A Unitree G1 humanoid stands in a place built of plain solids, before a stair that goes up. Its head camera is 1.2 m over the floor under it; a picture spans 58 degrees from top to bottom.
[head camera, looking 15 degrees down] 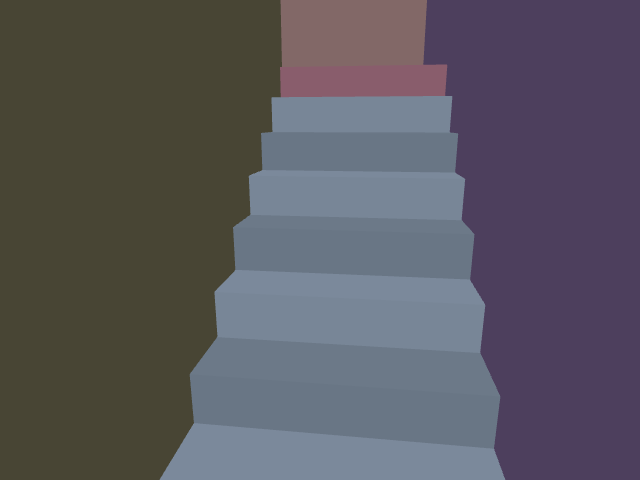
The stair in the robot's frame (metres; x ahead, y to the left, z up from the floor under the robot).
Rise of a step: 0.17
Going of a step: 0.23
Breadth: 0.87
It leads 7 degrees to the right of straight ahead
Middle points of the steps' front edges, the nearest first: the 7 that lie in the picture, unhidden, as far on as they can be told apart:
1.06 -0.05 0.50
1.29 -0.08 0.66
1.51 -0.11 0.83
1.74 -0.14 1.00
1.97 -0.16 1.16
2.19 -0.19 1.33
2.42 -0.22 1.49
